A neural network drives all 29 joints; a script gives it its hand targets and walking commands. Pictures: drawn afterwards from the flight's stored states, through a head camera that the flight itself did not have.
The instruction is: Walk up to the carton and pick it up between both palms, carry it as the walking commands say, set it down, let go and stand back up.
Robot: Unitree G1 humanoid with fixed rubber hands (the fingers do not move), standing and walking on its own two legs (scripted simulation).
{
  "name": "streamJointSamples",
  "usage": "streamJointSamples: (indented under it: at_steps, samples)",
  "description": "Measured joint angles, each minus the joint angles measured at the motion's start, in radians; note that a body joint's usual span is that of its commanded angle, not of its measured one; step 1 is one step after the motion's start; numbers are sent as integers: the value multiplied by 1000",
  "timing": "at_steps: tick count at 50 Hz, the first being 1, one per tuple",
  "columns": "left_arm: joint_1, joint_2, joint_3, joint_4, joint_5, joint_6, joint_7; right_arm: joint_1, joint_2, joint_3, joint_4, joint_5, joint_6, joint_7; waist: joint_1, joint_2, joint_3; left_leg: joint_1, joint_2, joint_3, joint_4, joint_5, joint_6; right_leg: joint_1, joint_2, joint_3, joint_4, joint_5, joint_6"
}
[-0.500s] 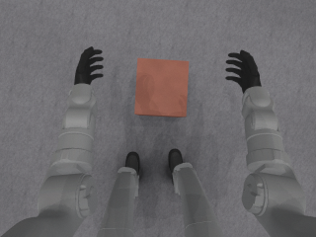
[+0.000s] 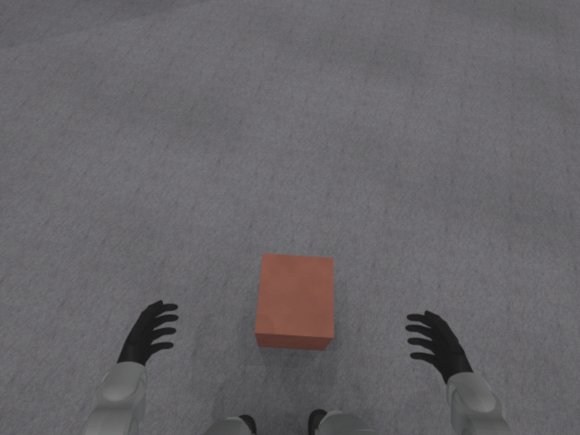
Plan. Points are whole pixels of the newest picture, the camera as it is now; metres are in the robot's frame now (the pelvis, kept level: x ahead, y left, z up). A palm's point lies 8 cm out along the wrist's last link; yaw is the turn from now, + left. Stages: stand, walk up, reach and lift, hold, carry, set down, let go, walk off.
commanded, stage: let go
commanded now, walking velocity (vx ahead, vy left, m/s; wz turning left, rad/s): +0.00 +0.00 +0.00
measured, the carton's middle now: (294, 304) +0.44 -0.04 -0.65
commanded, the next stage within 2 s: stand in 0.56 s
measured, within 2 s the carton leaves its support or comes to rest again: neither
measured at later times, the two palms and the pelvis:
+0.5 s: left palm (109, 390) +0.18 +0.24 -0.06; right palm (458, 379) +0.18 -0.22 -0.06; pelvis +0.02 +0.01 +0.01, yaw +0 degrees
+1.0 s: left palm (65, 424) +0.14 +0.29 -0.08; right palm (493, 386) +0.17 -0.28 -0.08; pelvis +0.03 +0.00 +0.01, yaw +1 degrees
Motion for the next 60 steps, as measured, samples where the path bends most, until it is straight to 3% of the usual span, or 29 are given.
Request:
streamJointSamples:
  at_steps: [12, 28, 32, 38, 60]
  samples:
    - [186, 49, -55, -53, -46, 49, -34, 126, -31, 23, -28, 2, 58, 2, 26, 26, 47, 302, -6, 2, -98, -2, 16, 310, -15, -1, -114, 4, 9]
    - [167, 42, -65, -51, -32, 107, -26, 112, -34, 37, -52, -9, 172, -23, 20, 23, 82, 384, -1, 3, -73, -29, 12, 387, -11, -9, -75, -31, 2]
    - [151, 76, -65, 52, -4, 63, 18, 101, -72, 39, 51, -30, 102, -68, 23, 30, 18, 302, 5, -2, -28, -45, 5, 314, -4, -18, -47, -39, 1]
    - [158, 138, -38, 162, 7, 23, 35, 92, -136, 22, 165, -38, 34, -81, 29, 37, -13, 256, 9, -6, -16, -51, 2, 271, -1, -24, -40, -43, -3]
    - [125, 162, -59, 325, -5, -10, 46, 69, -169, 47, 332, -30, -12, -100, 31, 36, -17, 300, 10, -11, -68, -36, 0, 316, -7, -36, -87, -34, -7]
